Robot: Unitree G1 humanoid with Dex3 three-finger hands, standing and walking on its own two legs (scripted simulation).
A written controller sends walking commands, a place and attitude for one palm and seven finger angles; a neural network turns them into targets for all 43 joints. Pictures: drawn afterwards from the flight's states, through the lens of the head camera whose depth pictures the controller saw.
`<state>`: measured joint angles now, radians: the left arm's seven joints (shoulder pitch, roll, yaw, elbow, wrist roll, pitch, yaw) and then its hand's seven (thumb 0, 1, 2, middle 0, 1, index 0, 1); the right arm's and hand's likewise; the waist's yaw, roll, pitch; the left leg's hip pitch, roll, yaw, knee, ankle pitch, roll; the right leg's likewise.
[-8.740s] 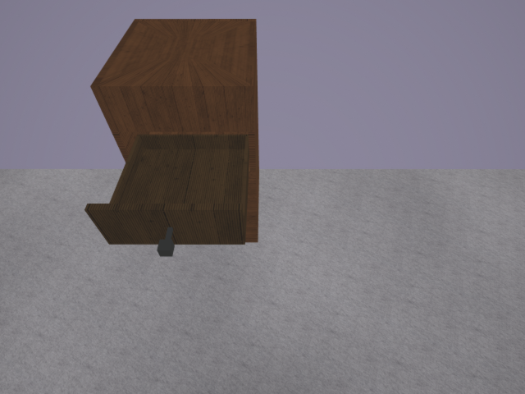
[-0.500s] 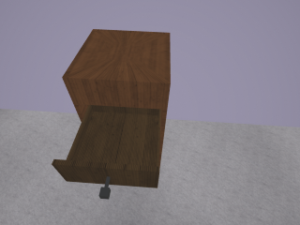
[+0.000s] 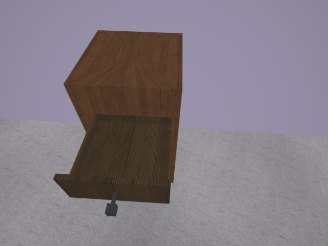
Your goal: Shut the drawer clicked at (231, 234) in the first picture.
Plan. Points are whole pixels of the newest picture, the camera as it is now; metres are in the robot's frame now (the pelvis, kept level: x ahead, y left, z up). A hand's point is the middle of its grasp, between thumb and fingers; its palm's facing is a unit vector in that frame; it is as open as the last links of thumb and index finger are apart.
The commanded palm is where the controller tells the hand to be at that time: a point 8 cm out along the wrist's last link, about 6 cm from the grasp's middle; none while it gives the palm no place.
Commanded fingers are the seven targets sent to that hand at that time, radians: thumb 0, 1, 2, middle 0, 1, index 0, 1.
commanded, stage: look again from close up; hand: left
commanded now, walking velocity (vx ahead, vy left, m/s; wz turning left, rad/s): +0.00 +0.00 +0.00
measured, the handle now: (112, 204) +0.29 +0.20 -0.23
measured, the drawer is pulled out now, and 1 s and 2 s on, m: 0.30 0.30 0.30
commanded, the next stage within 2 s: raise the hand and make a fist in 0.20 s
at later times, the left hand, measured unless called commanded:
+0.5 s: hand out of the picture +0.13 +0.18 -0.06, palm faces +0.20 -0.96 -0.20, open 6.9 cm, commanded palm +0.07 +0.20 -0.08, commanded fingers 0.00 0.90 0.90 -0.42 -0.54 -0.42 -0.54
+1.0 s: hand out of the picture +0.11 +0.14 -0.08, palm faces -0.06 -1.00 -0.03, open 4.5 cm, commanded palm +0.08 +0.21 -0.10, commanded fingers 0.00 0.90 0.90 -0.92 -1.08 -0.92 -1.08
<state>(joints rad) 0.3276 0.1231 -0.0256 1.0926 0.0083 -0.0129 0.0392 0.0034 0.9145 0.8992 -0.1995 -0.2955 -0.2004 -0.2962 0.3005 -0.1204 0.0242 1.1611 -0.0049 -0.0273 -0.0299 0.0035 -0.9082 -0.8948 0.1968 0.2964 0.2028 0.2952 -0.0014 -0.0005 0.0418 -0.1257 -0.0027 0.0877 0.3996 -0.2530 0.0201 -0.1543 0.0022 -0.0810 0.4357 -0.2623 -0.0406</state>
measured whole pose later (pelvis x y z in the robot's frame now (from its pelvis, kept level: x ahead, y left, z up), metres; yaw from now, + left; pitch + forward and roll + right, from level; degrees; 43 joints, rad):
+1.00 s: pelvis -0.08 -0.01 -0.14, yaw +2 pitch +17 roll -2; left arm 0.44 0.17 0.03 -0.04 -0.25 -0.60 -0.32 0.02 0.91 0.90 -0.73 -0.87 -0.73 -0.87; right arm 0.09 -0.18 0.04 0.53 0.02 -0.25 -0.02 0.01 -0.90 -0.89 0.20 0.30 0.21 0.30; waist 0.05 0.05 -0.14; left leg -1.15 0.04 -0.02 1.40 -0.56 0.00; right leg -1.10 -0.03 -0.19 1.35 -0.55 -0.09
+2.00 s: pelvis -0.06 +0.03 -0.16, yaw +1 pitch +23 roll -5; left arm 0.67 0.15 -0.07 -0.26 -0.14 -0.49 -0.16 0.02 0.91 0.90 -1.40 -1.60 -1.40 -1.60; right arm 0.15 -0.20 -0.01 0.43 0.00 -0.13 0.02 0.01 -0.90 -0.89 0.20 0.30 0.21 0.30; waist 0.03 0.03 -0.20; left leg -1.27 0.01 0.01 1.50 -0.63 0.07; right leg -1.22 -0.05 -0.15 1.42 -0.60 -0.03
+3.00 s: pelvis -0.07 +0.01 -0.20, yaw +1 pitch +28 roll -4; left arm 0.42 0.18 0.02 -0.02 -0.17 -0.58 -0.16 0.02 0.90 0.90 -1.40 -1.60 -1.40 -1.60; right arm 0.11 -0.22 -0.01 0.51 0.00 -0.14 0.01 0.01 -0.90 -0.89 0.20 0.30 0.21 0.30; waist -0.01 0.03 -0.22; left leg -1.47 0.03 0.00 1.64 -0.66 0.04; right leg -1.43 -0.04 -0.16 1.58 -0.64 -0.07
